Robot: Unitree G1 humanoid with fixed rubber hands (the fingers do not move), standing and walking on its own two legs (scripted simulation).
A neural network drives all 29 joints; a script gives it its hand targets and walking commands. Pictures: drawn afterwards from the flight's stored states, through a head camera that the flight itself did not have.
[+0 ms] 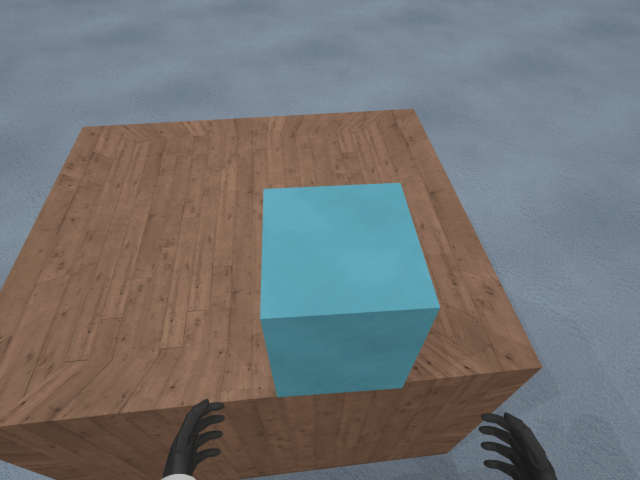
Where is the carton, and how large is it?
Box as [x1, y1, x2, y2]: [260, 183, 439, 396]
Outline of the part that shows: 400,183 264,189 260,320 277,396 402,387 438,311 439,305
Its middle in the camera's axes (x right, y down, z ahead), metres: +0.03 +0.09 +0.59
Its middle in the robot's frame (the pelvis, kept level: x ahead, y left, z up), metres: +0.38 +0.00 -0.03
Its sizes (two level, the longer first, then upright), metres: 0.210 0.200 0.250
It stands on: a pedestal, 0.62 m high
